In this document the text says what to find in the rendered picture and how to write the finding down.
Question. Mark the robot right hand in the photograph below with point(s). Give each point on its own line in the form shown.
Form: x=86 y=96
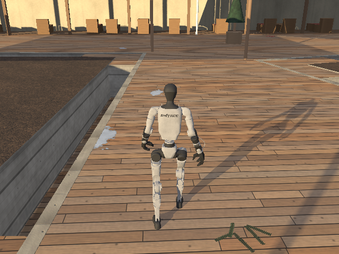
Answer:
x=201 y=159

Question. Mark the right robot upper arm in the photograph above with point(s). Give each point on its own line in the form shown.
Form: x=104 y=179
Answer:
x=189 y=121

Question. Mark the left robot upper arm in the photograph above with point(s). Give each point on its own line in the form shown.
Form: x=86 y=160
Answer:
x=150 y=119

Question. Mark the right robot forearm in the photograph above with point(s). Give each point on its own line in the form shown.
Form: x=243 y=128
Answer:
x=196 y=143

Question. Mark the robot left hand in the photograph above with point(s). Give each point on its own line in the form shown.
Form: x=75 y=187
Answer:
x=144 y=145

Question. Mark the left robot forearm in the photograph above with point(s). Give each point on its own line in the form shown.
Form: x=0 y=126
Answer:
x=145 y=136

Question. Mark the right robot foot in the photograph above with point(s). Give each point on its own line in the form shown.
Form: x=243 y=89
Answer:
x=178 y=203

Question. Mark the right robot shin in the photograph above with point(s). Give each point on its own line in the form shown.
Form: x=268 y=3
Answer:
x=180 y=186

